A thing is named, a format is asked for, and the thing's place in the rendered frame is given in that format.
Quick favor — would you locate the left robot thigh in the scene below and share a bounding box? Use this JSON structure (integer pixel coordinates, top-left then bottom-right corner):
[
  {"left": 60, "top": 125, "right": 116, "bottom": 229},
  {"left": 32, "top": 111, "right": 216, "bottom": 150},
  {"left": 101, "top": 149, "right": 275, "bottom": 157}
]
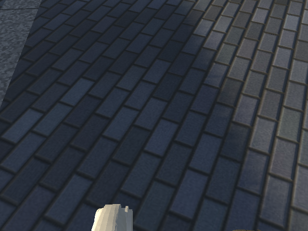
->
[{"left": 91, "top": 204, "right": 133, "bottom": 231}]

